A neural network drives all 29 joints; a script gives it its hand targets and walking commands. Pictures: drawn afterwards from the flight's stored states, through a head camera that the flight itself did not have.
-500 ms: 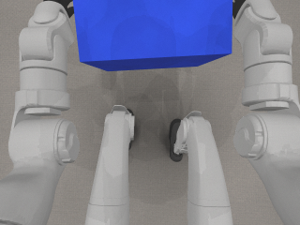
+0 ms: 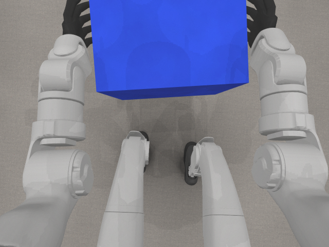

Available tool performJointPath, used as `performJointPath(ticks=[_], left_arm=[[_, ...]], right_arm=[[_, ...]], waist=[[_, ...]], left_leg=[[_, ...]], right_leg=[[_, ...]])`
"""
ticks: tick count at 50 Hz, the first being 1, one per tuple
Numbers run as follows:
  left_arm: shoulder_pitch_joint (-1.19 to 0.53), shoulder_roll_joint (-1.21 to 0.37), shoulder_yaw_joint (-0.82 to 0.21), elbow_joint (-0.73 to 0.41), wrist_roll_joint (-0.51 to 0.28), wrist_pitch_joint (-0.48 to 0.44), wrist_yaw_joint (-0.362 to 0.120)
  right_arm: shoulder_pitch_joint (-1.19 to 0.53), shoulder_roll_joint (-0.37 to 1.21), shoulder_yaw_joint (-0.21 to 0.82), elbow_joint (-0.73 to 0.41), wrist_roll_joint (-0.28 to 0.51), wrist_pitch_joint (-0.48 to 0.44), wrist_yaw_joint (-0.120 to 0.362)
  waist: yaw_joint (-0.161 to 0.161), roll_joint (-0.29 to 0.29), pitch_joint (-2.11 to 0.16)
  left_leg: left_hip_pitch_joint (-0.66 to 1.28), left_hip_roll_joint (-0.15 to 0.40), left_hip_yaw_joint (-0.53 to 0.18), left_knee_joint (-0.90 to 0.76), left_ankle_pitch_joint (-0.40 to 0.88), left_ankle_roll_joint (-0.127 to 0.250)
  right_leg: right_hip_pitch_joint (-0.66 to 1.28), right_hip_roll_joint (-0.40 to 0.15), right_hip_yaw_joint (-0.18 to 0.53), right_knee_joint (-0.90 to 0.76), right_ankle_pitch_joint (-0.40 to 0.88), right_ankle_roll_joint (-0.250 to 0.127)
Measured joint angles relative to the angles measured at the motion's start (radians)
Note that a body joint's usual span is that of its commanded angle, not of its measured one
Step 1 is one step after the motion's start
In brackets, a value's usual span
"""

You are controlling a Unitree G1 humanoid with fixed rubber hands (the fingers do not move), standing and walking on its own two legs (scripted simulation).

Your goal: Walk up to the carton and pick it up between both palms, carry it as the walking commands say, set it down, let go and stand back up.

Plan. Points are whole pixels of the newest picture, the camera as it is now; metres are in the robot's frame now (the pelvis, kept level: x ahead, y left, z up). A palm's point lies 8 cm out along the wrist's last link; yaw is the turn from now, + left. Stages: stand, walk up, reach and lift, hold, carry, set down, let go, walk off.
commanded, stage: reach and lift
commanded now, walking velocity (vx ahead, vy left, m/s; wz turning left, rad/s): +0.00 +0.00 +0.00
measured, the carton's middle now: (167, 45) +0.52 +0.03 -0.11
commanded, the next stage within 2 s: none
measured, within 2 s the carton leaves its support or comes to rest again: neither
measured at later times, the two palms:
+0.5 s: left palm (57, 34) +0.47 +0.21 +0.02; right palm (286, 23) +0.50 -0.14 +0.03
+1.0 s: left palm out of the picture +0.47 +0.21 +0.16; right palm out of the picture +0.49 -0.15 +0.17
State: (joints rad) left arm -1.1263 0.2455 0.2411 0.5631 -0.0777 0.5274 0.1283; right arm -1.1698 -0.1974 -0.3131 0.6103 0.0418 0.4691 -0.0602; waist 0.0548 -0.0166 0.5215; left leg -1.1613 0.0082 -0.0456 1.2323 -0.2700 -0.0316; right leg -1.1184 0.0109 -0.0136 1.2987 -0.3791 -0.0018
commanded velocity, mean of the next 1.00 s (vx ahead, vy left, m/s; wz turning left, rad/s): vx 0.00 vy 0.00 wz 0.00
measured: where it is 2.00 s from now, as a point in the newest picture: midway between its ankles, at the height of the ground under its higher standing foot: (165, 165)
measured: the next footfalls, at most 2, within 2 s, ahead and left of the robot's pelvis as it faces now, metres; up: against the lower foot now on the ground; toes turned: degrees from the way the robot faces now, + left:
none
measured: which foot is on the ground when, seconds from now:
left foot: down 0.00-1.00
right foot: down 0.00-1.00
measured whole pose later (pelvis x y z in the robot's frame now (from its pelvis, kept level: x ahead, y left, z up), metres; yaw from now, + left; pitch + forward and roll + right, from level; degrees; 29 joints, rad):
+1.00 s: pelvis +0.11 -0.01 +0.12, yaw +1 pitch +9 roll +0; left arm -0.66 0.03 0.40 0.67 0.23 0.56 -0.05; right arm -0.65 0.06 -0.53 0.64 -0.24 0.49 0.08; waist 0.05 -0.04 -0.11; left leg -0.57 0.01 -0.04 0.58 -0.17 -0.03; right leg -0.54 0.01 0.00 0.65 -0.27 0.00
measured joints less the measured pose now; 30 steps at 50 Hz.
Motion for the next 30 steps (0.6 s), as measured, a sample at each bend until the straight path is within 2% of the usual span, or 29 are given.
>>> performJointPath(ticks=[30], left_arm=[[0.197, -0.074, 0.000, -0.052, 0.034, 0.000, -0.003]], right_arm=[[0.190, 0.065, -0.010, -0.049, -0.044, 0.000, 0.024]], waist=[[0.000, 0.000, -0.048]], left_leg=[[0.355, 0.000, 0.000, -0.350, 0.102, -0.001]], right_leg=[[0.348, 0.000, 0.004, -0.344, 0.103, 0.000]])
